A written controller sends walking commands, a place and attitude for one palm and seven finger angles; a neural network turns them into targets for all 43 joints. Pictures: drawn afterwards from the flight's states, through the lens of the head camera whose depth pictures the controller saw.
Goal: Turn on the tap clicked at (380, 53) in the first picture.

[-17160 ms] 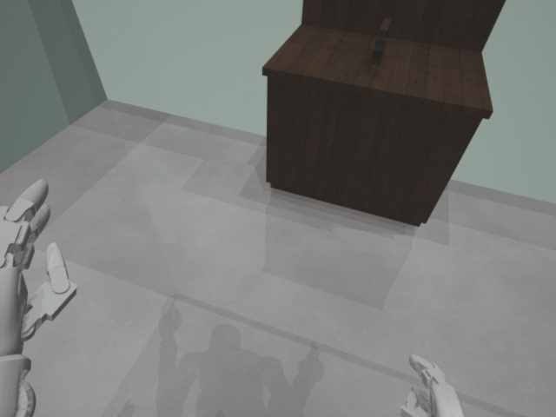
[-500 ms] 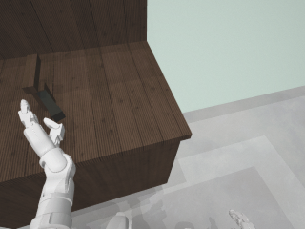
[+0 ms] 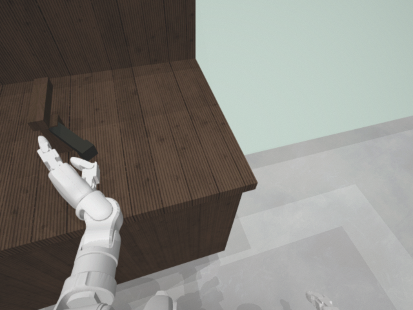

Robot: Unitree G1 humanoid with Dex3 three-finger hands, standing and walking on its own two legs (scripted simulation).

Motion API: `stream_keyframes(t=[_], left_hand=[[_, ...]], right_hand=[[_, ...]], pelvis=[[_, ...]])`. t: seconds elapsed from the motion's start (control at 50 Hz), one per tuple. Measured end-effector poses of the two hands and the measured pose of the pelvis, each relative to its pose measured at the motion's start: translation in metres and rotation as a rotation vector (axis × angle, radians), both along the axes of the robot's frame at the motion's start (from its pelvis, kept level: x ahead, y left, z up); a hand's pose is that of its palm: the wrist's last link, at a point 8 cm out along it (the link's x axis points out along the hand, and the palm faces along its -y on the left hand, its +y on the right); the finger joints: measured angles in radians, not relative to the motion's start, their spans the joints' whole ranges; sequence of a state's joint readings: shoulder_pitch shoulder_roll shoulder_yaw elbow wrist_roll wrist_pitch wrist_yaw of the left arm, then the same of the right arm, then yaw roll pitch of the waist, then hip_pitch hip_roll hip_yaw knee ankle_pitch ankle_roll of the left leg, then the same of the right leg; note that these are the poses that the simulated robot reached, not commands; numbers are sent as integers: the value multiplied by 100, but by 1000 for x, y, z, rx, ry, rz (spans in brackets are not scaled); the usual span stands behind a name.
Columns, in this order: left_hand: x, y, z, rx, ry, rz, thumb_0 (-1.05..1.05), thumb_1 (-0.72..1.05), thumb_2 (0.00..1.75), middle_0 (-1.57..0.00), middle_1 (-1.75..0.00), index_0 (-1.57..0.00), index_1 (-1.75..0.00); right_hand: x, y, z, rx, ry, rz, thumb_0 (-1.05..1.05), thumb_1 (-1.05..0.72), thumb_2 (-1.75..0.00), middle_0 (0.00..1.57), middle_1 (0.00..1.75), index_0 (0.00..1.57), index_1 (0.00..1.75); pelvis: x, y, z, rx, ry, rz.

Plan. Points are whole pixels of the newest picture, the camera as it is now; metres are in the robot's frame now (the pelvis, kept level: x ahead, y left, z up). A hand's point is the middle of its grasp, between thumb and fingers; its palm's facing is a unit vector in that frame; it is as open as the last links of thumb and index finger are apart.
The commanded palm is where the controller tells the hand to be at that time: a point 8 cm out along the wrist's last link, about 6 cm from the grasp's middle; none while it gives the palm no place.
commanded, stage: push the lever round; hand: left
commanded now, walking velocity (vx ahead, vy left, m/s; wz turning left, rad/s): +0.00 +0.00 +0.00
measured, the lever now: (86, 150) +0.41 +0.26 +0.06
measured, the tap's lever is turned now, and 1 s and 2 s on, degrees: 37 67 71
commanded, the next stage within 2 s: lift the hand up off the lever in 1.06 s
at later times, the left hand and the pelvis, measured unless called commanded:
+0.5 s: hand (110, 154) +0.41 +0.22 +0.05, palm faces +0.82 -0.56 -0.07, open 7.6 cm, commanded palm +0.36 +0.22 +0.06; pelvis +0.00 +0.00 +0.00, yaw +0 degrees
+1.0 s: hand (118, 143) +0.44 +0.21 +0.05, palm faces +0.84 -0.54 -0.09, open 7.8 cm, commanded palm +0.39 +0.21 +0.06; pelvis +0.01 -0.01 +0.00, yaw +0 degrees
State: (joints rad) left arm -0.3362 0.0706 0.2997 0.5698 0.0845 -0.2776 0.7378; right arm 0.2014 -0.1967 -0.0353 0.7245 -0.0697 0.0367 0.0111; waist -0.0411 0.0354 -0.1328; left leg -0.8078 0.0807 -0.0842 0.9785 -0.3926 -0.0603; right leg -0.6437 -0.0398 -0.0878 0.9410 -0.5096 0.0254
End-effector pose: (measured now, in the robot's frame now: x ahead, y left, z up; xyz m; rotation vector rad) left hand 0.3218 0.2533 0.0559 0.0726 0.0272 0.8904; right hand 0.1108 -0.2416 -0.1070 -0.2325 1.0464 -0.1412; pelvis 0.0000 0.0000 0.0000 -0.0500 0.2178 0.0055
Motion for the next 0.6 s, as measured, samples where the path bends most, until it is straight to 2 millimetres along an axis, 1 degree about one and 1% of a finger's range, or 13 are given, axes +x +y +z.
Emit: stream_keyframes(t=[0.1, 0.3, 0.6], left_hand=[[2, -2, -1, -5, -1, 20, 1, 93, 92, -15, -16, -15, -15], [16, -14, 0, -23, 6, 50, 1, 94, 92, -15, -15, -15, -15], [40, -29, 1, -42, 32, 98, -1, 94, 93, -15, -16, -15, -15]], right_hand=[[-1, 0, -1, -1, 11, 2, 1, -90, -90, 21, 30, 20, 30], [-6, 1, -5, 6, 37, 9, 1, -90, -90, 20, 30, 20, 30], [-26, -3, -13, 21, 108, 1, 1, -91, -90, 20, 30, 20, 30]], pelvis=[[0, 0, 0, -1, 1, 3], [-2, 1, -2, -1, 15, 6], [0, -3, -3, 1, 42, 7]])
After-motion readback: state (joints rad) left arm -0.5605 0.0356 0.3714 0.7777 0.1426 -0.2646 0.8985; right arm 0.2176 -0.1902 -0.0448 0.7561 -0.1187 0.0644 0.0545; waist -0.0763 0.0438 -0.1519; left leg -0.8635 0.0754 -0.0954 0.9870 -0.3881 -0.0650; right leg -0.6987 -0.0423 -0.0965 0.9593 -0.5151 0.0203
